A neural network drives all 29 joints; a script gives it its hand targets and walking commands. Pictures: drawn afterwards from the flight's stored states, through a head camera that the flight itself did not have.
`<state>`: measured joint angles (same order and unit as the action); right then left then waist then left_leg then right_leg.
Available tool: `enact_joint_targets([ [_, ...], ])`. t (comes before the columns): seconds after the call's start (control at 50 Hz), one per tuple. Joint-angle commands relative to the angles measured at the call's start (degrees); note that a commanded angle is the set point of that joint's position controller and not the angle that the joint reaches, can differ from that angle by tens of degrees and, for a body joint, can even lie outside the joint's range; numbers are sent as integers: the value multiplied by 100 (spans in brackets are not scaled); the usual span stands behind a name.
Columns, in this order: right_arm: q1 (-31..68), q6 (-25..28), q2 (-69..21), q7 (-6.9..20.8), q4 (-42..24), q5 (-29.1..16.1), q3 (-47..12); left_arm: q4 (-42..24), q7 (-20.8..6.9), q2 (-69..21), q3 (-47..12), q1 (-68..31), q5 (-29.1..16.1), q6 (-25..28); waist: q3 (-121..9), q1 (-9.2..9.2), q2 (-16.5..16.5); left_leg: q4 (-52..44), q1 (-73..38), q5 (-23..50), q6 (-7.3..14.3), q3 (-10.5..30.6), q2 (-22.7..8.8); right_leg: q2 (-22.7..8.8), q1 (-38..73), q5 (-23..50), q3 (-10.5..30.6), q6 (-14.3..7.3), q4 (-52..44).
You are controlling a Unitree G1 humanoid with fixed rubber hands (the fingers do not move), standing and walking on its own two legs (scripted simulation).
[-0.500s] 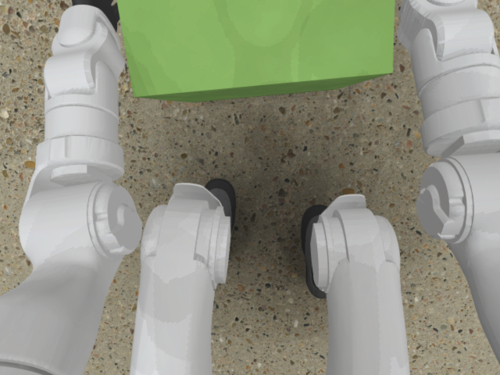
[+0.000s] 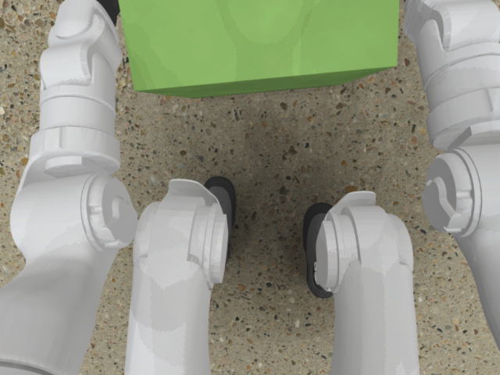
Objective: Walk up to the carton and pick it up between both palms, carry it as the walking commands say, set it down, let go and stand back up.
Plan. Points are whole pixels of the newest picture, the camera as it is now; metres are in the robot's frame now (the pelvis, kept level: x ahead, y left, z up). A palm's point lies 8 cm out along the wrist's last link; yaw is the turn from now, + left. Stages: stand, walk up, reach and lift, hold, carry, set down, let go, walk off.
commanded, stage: set down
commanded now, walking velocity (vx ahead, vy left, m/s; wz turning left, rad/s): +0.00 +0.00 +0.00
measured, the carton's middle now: (257, 5) +0.55 +0.06 -0.24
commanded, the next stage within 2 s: none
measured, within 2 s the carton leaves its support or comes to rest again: neither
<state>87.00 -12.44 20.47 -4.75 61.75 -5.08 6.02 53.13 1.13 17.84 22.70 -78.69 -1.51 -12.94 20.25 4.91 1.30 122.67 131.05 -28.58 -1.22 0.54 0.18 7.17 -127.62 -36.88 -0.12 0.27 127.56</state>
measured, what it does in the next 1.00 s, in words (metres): stands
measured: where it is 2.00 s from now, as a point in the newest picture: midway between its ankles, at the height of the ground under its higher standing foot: (268, 252)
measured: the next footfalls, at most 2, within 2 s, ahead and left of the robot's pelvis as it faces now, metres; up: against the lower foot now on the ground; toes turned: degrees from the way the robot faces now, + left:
none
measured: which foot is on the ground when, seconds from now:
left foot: down 0.00-1.00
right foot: down 0.00-1.00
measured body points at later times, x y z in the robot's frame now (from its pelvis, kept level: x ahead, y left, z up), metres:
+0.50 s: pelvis -0.01 +0.00 -0.01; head +0.36 +0.01 +0.24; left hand +0.53 +0.25 -0.16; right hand +0.59 -0.12 -0.17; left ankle +0.13 +0.12 -0.34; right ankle +0.09 -0.10 -0.34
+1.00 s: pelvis +0.00 +0.01 +0.00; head +0.38 +0.01 +0.23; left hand +0.53 +0.26 -0.18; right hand +0.59 -0.13 -0.18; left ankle +0.13 +0.12 -0.34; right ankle +0.09 -0.10 -0.34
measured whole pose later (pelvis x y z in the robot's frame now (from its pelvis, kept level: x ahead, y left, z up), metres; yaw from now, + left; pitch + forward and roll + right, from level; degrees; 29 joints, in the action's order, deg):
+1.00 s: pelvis +0.00 +0.01 +0.00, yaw +0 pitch +36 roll +1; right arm 88.2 -6.5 24.5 -5.1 64.0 -10.4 0.3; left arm 65.3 4.8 21.7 16.2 -82.7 -10.0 -2.9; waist 23.2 5.0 -0.3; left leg 123.8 131.0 -29.0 -0.1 -0.8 -0.5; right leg 4.9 -127.6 -37.3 0.0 0.2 128.6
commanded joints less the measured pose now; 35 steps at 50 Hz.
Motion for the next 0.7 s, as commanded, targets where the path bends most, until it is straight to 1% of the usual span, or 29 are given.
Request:
enact_joint_targets([
  [0.0, 2834, 205, -4846, 1411, -1001, -419, -1283, -574, -1455, -4345, -1821, -3212, -444, 75, -5737, 318, 427, -510, -3244, 1584, 175, -320, 258, -46, 1947, 1418, -63, -121, -1263],
  [0.14, 2747, 160, -4792, 1469, -815, -313, -1157, -407, -1504, -4319, -1686, -3113, -368, 46, -5333, 300, 431, -505, -3137, 1388, 197, -295, 253, -70, 1816, 1212, -43, -137, -1253],
  [0.3, 2725, 133, -4691, 1486, -754, -201, -1051, -327, -1521, -4209, -1551, -3069, -292, 43, -5145, 296, 439, -484, -3109, 1261, 202, -288, 238, -90, 1805, 1072, -39, -133, -1228],
  [0.44, 2657, 173, -4164, 1373, -735, -135, -948, -216, -1388, -3685, -1361, -2932, -242, 118, -5178, 329, 452, -470, -3144, 1212, 186, -297, 204, -116, 1944, 1022, -26, -112, -1217],
  [0.52, 2577, 237, -3514, 1218, -718, -118, -872, -72, -1200, -3031, -1198, -2783, -227, 218, -5241, 363, 461, -467, -3198, 1178, 166, -299, 165, -156, 2071, 990, -15, -75, -1212],
  [0.58, 2480, 295, -2746, 1029, -673, -92, -758, 64, -967, -2267, -1018, -2639, -211, 323, -5309, 390, 449, -479, -3291, 1143, 135, -302, 124, -197, 2199, 949, -6, -40, -1217],
  [0.62, 2322, 336, -1954, 838, -580, -54, -602, 171, -734, -1488, -823, -2477, -190, 422, -5380, 402, 433, -501, -3387, 1127, 101, -302, 85, -231, 2330, 937, 6, -13, -1234],
  [0.68, 1962, 439, -149, 409, -412, -84, -292, 388, -217, 161, -451, -2014, -235, 664, -5582, 401, 382, -534, -3637, 1208, 31, -295, 29, -302, 2599, 1002, 10, 48, -1245],
])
